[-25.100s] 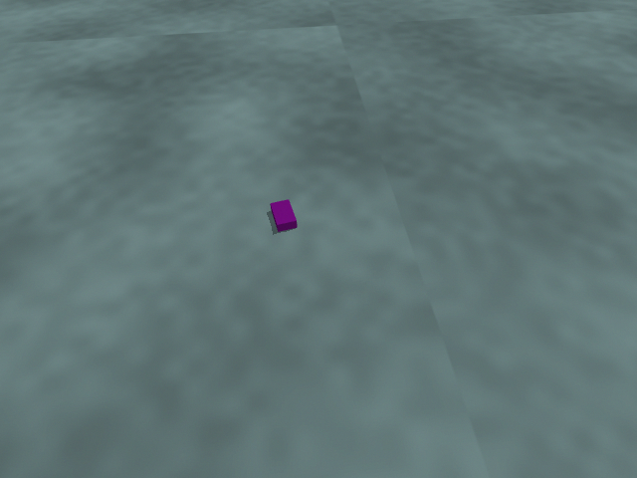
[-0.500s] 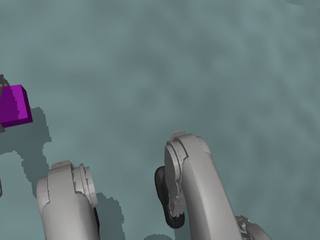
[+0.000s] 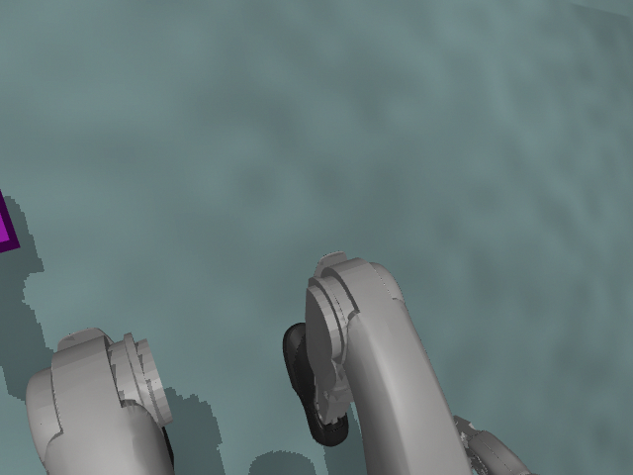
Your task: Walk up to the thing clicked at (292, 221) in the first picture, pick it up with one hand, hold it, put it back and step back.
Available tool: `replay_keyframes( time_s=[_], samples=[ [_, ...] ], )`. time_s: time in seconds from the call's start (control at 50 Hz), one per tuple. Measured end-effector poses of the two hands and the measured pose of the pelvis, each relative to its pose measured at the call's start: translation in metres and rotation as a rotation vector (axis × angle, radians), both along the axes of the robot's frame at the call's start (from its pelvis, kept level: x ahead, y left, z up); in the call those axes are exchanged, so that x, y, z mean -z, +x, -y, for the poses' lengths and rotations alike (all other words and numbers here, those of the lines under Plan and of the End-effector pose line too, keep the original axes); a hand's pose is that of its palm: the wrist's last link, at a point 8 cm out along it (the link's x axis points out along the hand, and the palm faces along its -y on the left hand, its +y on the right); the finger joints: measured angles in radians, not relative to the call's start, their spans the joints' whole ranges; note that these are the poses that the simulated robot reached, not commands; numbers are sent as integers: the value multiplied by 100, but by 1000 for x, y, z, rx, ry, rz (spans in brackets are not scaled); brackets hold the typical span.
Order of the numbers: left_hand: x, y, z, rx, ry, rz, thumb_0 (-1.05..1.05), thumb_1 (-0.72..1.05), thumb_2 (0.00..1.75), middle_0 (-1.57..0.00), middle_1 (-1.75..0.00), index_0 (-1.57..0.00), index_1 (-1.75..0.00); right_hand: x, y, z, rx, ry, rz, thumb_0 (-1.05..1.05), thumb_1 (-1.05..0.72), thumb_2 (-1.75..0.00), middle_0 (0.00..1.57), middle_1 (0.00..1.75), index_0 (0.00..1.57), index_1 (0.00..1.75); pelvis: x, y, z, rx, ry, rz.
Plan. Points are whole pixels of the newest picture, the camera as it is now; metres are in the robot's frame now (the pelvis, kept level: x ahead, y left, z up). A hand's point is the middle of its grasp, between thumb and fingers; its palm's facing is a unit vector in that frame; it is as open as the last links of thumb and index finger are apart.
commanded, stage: rest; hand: left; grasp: from above
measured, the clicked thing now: out of the picture +0.45 +0.33 -0.26
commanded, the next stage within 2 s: open in 0.74 s
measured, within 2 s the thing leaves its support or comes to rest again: rests again in 1.94 s
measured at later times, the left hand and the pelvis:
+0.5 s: hand out of the picture +0.44 +0.33 -0.25, palm faces -0.45 -0.14 -0.88, open 11.5 cm; pelvis +0.00 +0.01 +0.00, yaw -2 degrees
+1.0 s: hand out of the picture +0.44 +0.33 -0.25, palm faces -0.46 -0.13 -0.88, open 11.5 cm; pelvis -0.01 +0.01 -0.01, yaw -3 degrees
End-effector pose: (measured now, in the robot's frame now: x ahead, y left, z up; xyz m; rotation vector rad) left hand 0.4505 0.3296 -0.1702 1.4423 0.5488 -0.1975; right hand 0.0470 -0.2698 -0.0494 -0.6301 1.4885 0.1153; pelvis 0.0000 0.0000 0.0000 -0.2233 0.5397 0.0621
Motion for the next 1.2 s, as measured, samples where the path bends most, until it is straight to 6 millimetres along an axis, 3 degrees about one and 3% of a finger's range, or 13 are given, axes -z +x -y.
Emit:
replay_keyframes(
  time_s=[0.34, 0.92, 1.06, 1.2],
  samples=[
    [18, 0, -1, 12, -11, -9, 0, -18, 63, -54, -64, -55, -62, -10, -9, -7, -44, 5, -33, 0, -90, -90, 20, 30, 20, 30, 3, -1, -5, 11, -29, 30],
    [22, 0, -1, 0, -5, -5, 0, -18, 64, -53, -64, -55, -63, -7, -9, -23, -111, 72, -5, 0, -90, -90, 20, 30, 20, 30, 7, -6, -7, 21, -42, 70],
    [24, -2, 0, 13, 4, -15, 0, -15, 65, -46, -70, -47, -69, -6, -8, -23, -117, 78, -4, 0, -90, -90, 20, 30, 20, 30, 7, -6, -6, 25, -41, 72],
    [28, 0, 2, 16, 2, -1, 0, -24, 75, -33, -79, -34, -78, -10, -8, -19, -121, 68, -12, 0, -90, -90, 20, 30, 20, 30, 5, -6, -5, 25, -42, 71]
  ],
)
